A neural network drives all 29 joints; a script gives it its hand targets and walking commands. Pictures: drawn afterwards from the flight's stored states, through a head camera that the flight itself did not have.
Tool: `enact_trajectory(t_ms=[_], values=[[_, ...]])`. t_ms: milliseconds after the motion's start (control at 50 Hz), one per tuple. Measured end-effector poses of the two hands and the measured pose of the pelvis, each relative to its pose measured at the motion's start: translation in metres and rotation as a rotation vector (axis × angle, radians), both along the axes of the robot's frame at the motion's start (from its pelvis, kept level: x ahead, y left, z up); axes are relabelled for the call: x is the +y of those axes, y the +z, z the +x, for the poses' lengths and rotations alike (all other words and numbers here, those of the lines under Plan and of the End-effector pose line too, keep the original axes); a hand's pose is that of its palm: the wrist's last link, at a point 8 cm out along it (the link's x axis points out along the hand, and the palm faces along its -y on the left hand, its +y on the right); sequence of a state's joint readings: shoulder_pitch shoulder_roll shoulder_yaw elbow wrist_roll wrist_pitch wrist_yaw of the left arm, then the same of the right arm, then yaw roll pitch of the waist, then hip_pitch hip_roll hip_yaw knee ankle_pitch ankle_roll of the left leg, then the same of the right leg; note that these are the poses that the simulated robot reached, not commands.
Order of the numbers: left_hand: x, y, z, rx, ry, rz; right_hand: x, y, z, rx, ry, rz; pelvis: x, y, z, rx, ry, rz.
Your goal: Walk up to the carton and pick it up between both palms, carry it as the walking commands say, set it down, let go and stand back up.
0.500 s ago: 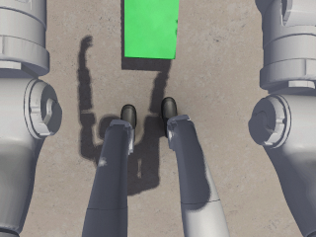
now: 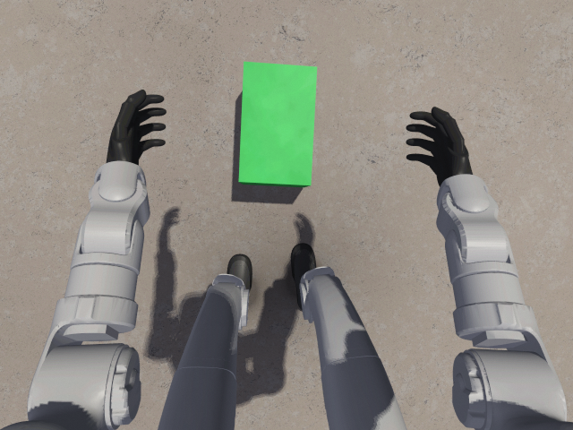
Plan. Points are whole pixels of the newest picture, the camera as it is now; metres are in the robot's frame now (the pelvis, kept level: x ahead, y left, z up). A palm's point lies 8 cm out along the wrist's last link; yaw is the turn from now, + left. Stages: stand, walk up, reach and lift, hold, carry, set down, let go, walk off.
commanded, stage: let go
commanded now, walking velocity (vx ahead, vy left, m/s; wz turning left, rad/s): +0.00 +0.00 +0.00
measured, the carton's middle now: (276, 130) +0.53 -0.03 -0.64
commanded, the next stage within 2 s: stand in 1.02 s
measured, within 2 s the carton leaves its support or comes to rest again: neither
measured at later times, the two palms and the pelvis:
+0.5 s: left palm (30, 303) +0.26 +0.24 -0.04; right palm (480, 295) +0.24 -0.21 -0.03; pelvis +0.07 +0.02 +0.04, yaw -1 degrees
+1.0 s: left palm (27, 320) +0.24 +0.24 -0.03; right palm (506, 301) +0.24 -0.23 -0.02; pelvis +0.09 +0.00 +0.05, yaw -1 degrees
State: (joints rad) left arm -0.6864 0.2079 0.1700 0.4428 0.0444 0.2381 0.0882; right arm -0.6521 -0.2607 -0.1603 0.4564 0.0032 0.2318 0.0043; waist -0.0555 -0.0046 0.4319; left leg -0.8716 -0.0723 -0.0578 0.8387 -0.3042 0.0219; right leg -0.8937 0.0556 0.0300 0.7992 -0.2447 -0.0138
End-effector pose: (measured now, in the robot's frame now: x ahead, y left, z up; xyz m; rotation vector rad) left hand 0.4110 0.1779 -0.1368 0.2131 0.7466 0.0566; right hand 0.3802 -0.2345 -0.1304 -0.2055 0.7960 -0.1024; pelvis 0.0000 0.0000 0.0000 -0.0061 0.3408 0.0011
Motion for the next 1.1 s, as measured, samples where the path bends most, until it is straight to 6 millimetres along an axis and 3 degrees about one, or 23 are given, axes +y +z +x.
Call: enact_trajectory(t_ms=[100,220,400,500,720,1000,1100], values=[[0.008,0.032,-0.033,0.017,0.009,-0.031,0.007,0.035,-0.035,0.011,-0.004,0.01,0.002,0.006,0.014,0.037,-0.005,-0.005],[0.025,0.069,-0.063,-0.01,0.018,-0.045,0.016,0.072,-0.07,-0.012,-0.011,0.032,0.007,0.021,0.029,-0.052,-0.006,-0.003],[0.055,0.091,-0.129,0.049,0.036,-0.045,0.023,0.087,-0.121,0.026,-0.01,0.04,0.017,0.039,0.056,-0.208,-0.016,-0.009],[0.063,0.099,-0.153,0.065,0.032,-0.045,0.023,0.097,-0.138,0.027,-0.012,0.039,0.02,0.045,0.071,-0.266,-0.015,-0.013],[0.07,0.111,-0.171,0.065,0.034,-0.046,0.02,0.109,-0.146,0.027,0.001,0.041,0.017,0.049,0.087,-0.369,-0.011,-0.012],[0.06,0.11,-0.166,0.055,0.038,-0.05,0.005,0.11,-0.141,0.065,-0.001,-0.006,0.004,0.046,0.089,-0.412,-0.016,-0.011],[0.074,0.104,-0.171,0.074,0.03,0.058,-0.018,0.107,-0.143,0.028,-0.039,-0.061,0.001,0.045,0.094,-0.374,-0.009,-0.011]])
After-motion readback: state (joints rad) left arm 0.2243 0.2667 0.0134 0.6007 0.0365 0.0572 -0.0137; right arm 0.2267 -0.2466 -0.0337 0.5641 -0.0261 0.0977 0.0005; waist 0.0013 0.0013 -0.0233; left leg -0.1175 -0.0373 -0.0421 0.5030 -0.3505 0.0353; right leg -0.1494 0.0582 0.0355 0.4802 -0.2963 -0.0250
